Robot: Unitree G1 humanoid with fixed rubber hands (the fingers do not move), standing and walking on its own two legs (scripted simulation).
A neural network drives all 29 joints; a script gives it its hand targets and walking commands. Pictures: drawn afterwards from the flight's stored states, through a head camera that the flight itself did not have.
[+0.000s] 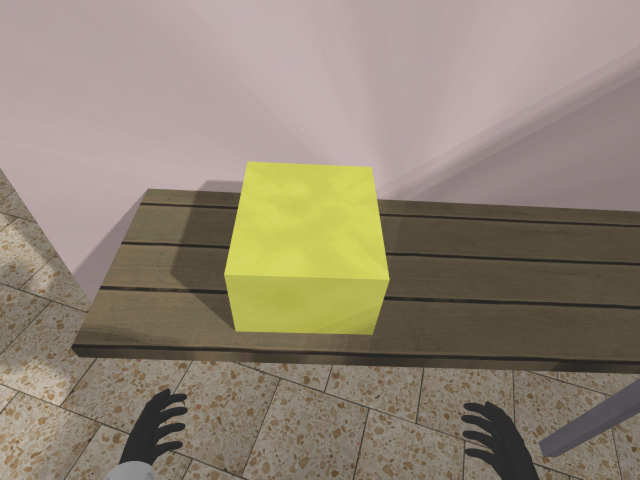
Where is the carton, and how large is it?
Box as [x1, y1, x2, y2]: [224, 162, 389, 334]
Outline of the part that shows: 247,162 224,273 235,330 372,334 389,279 371,167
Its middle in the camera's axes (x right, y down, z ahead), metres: -0.02 +0.01 +0.68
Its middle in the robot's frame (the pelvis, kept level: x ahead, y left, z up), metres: +0.49 +0.05 -0.03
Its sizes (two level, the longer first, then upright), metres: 0.259 0.228 0.153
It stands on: a table, 0.67 m high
